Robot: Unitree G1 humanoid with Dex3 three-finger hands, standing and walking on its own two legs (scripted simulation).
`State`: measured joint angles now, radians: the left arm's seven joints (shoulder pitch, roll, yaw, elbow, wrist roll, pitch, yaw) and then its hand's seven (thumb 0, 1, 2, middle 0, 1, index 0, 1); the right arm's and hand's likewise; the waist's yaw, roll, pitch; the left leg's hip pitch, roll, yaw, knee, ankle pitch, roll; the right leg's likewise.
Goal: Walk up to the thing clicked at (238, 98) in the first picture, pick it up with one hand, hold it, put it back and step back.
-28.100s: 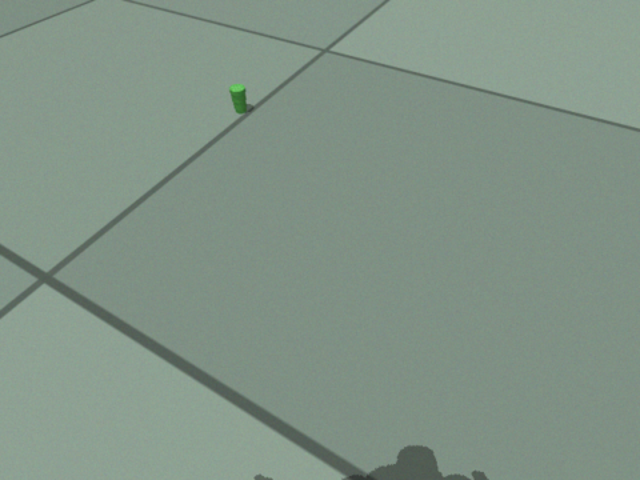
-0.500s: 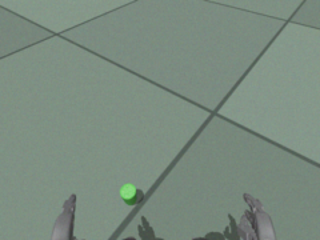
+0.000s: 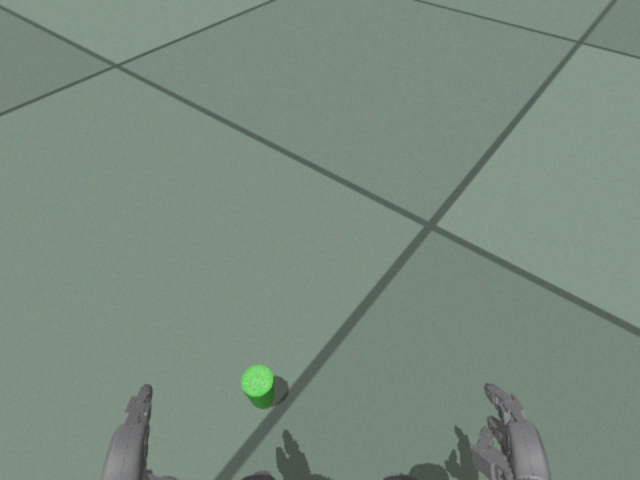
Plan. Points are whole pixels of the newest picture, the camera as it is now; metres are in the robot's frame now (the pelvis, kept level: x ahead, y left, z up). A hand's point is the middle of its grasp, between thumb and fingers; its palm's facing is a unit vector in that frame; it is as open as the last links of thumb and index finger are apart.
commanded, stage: home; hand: left
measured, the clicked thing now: (260, 389) +0.46 +0.17 -0.65
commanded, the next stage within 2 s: stand in 0.30 s
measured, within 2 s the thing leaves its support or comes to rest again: neither
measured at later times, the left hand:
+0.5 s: hand (178, 462) +0.17 +0.18 -0.05, palm faces +0.10 -0.96 -0.28, open 17.0 cm
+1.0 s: hand out of the picture +0.15 +0.21 -0.09, palm faces -0.04 -0.94 -0.34, open 7.8 cm
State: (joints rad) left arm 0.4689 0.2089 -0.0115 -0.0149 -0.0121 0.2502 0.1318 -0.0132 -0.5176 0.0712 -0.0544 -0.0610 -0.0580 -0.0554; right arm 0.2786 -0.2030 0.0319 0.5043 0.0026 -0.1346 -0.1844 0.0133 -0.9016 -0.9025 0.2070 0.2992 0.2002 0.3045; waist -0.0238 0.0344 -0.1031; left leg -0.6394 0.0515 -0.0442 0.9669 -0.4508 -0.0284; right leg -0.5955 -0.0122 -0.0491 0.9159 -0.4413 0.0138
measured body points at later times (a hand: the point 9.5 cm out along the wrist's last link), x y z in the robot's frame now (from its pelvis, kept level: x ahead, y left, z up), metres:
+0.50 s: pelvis +0.00 +0.00 +0.00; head +0.02 +0.01 +0.45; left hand +0.16 +0.23 -0.03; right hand +0.16 -0.24 -0.07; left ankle +0.02 +0.13 -0.69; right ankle +0.01 -0.13 -0.69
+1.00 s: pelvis -0.01 +0.00 +0.01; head +0.01 +0.00 +0.46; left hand +0.14 +0.26 -0.07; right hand +0.14 -0.26 -0.09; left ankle +0.02 +0.13 -0.69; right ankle +0.01 -0.13 -0.69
